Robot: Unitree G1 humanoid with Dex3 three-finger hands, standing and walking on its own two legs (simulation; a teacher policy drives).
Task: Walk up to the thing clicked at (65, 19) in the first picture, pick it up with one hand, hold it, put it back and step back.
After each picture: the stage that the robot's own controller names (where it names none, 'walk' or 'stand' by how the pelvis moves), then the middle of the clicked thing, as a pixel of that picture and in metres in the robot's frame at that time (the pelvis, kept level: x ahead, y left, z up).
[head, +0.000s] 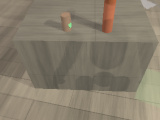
stand; (66, 22) +0.96 +0.14 -0.12
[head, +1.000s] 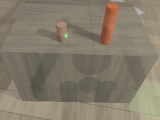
walk; (61, 32) +0.83 +0.13 -0.12
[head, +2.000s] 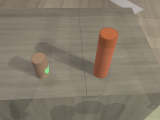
stand; (40, 65) +0.51 +0.21 -0.10
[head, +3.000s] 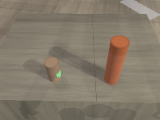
stand; (53, 69) +0.51 +0.18 -0.11
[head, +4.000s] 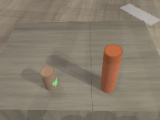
stand; (49, 78) +0.49 +0.20 -0.12
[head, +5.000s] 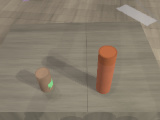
stand; (44, 80) +0.48 +0.22 -0.12
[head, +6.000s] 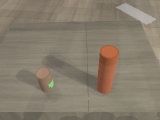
stand; (45, 80) +0.48 +0.22 -0.12
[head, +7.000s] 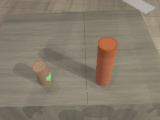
rise first; (42, 73) +0.48 +0.22 -0.12
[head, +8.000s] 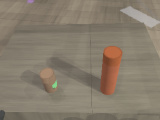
rise first; (49, 80) +0.47 +0.22 -0.12
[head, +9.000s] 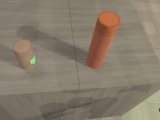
go down; (25, 55) +0.50 +0.20 -0.06
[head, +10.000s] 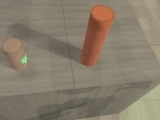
go down; (16, 54) +0.49 +0.21 -0.04
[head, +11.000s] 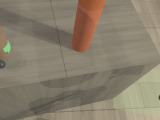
close in; out of the picture +0.50 +0.22 +0.00
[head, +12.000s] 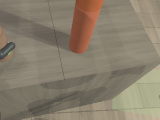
close; out of the picture +0.50 +0.21 +0.00
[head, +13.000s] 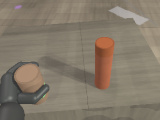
lift; (33, 85) +0.31 +0.17 +0.12
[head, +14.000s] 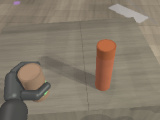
hold; (35, 83) +0.33 +0.17 +0.09
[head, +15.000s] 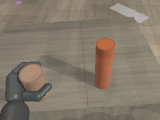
hold; (36, 84) +0.33 +0.17 +0.09
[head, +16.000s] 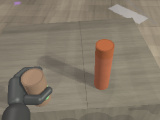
hold; (37, 88) +0.33 +0.17 +0.07
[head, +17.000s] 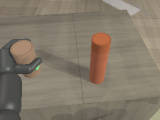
crouch; (27, 59) +0.42 +0.19 +0.09
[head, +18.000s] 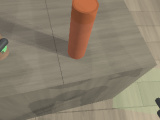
lower; out of the picture +0.51 +0.22 +0.01
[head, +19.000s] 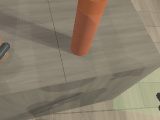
lower; out of the picture +0.50 +0.22 +0.00
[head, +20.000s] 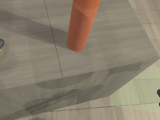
lower; out of the picture +0.51 +0.23 +0.01
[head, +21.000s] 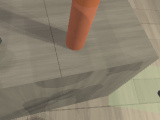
lower; out of the picture +0.51 +0.23 +0.01
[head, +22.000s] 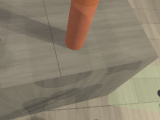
lower; out of the picture +0.51 +0.23 +0.01
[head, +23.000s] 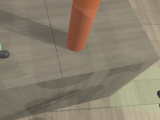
open; out of the picture +0.51 +0.23 +0.00
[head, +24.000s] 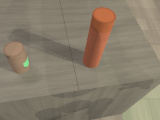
sink last; (17, 58) +0.49 +0.21 -0.03
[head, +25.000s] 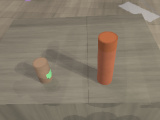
stand; (43, 70) +0.51 +0.23 -0.06
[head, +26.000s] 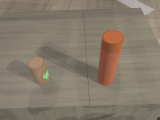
stand; (39, 71) +0.47 +0.22 -0.06
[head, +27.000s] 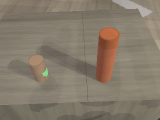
stand; (39, 68) +0.49 +0.23 -0.05
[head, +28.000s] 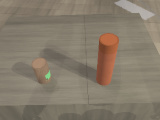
stand; (41, 71) +0.49 +0.23 -0.08
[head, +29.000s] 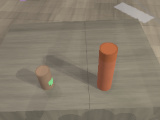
stand; (45, 78) +0.49 +0.22 -0.12
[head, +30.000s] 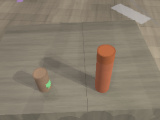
stand; (42, 80) +0.48 +0.23 -0.12
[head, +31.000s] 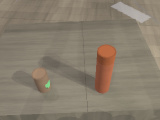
stand; (41, 80) +0.47 +0.23 -0.12
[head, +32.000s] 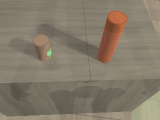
walk; (43, 48) +0.55 +0.19 -0.10
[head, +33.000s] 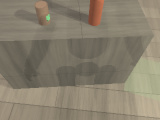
walk; (42, 13) +0.79 +0.27 -0.10
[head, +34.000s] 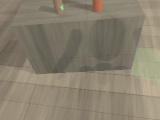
stand; (58, 5) +1.10 +0.26 -0.10
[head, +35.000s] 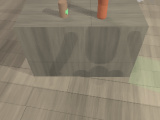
stand; (63, 9) +1.09 +0.19 -0.12
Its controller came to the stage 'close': yes
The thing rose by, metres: 0.20
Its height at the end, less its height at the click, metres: +0.00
